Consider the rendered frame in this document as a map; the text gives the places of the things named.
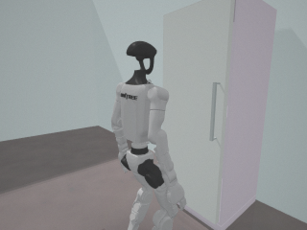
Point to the left robot shin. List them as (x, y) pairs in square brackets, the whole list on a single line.
[(138, 212)]

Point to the fridge door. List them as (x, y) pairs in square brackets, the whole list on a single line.
[(197, 42)]

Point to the right robot upper arm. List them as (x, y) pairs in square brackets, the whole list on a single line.
[(158, 98)]

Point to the left robot upper arm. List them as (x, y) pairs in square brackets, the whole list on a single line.
[(116, 117)]

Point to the handle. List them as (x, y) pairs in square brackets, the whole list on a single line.
[(213, 111)]

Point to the right robot hand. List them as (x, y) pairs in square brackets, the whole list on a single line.
[(175, 194)]

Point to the robot left forearm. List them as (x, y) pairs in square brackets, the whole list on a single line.
[(120, 138)]

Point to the left robot thigh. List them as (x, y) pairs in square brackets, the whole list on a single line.
[(146, 193)]

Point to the robot right forearm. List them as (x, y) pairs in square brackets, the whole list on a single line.
[(166, 165)]

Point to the left robot hand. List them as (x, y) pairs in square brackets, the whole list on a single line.
[(120, 157)]

